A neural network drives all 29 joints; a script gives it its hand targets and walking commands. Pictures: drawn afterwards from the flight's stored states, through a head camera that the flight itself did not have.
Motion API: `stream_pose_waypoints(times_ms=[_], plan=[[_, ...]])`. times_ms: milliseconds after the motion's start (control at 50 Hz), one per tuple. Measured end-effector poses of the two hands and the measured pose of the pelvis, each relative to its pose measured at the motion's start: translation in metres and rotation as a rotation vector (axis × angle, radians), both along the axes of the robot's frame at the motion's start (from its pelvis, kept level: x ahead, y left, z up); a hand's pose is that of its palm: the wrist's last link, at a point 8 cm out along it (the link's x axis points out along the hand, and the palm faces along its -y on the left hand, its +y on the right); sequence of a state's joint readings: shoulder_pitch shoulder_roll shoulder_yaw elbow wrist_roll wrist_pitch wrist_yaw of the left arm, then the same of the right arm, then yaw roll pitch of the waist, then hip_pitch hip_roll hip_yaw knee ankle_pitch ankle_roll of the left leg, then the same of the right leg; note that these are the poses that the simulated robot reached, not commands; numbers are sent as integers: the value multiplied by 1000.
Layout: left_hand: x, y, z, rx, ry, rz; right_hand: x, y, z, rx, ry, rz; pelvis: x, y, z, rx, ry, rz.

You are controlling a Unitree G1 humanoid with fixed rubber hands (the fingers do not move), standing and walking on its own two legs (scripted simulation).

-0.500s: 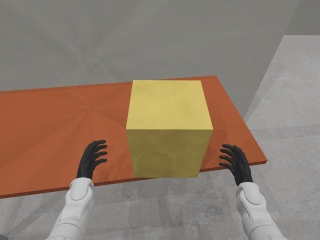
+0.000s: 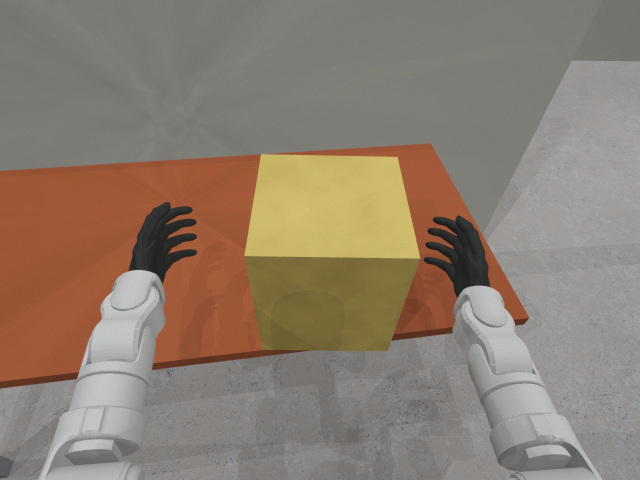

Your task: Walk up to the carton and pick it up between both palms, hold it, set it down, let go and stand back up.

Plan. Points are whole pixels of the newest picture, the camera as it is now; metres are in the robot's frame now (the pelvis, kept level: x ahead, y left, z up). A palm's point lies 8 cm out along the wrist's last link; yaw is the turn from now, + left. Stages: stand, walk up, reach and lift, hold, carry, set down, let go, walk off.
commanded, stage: reach and lift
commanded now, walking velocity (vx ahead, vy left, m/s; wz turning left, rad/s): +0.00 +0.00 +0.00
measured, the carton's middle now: (327, 257) +0.43 +0.00 -0.01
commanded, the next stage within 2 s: none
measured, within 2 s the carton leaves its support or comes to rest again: neither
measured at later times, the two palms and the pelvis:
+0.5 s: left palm (151, 197) +0.39 +0.23 +0.15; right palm (483, 211) +0.39 -0.19 +0.14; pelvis +0.01 +0.01 +0.00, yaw +0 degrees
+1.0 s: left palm (153, 128) +0.44 +0.22 +0.21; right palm (486, 142) +0.45 -0.18 +0.20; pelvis +0.00 +0.00 +0.00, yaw +1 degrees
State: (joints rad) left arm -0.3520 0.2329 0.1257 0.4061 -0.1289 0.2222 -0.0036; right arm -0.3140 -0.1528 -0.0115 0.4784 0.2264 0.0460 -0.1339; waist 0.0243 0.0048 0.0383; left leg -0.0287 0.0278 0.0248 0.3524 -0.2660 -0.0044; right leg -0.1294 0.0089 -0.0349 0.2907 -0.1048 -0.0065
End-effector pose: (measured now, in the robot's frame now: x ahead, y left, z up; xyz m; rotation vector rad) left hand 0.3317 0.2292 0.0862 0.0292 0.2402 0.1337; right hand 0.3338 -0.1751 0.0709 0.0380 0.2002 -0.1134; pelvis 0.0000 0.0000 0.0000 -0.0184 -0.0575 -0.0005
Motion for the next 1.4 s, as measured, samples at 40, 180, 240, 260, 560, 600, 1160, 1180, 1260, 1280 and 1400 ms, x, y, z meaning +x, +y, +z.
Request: stream_pose_waypoints(times_ms=[40,180,240,260,560,600,1160,1180,1260,1280,1400], plan=[[6,2,6,-1,2,-3,7,0,7,-4,-8,-1,1,1,0,-2,1,2],[25,-5,22,-13,29,-33,25,-8,23,-8,3,-13,4,5,0,-7,6,1],[32,-8,33,-11,4,-43,30,-12,35,-6,-20,-14,5,5,0,-9,15,-4],[35,-9,36,-9,0,-44,32,-13,38,-6,-23,-13,6,5,0,-9,16,-5],[66,-1,72,-9,-2,-28,67,-12,75,-12,1,19,7,7,1,-11,65,3],[69,-2,82,7,-12,-30,73,-12,82,-6,-7,17,6,8,1,-13,66,6],[114,-5,116,21,11,-16,120,2,123,-35,63,23,3,0,0,-6,133,20],[113,-5,109,21,15,-17,119,4,118,-35,68,23,3,-1,0,-7,133,23],[106,-4,76,20,40,-22,114,14,89,-40,90,29,3,-1,0,-8,133,29],[104,-3,67,19,43,-20,112,16,81,-41,92,30,3,-1,-1,-8,136,29],[96,-4,35,17,38,0,104,22,46,-39,102,17,1,-1,-3,-12,172,39]])
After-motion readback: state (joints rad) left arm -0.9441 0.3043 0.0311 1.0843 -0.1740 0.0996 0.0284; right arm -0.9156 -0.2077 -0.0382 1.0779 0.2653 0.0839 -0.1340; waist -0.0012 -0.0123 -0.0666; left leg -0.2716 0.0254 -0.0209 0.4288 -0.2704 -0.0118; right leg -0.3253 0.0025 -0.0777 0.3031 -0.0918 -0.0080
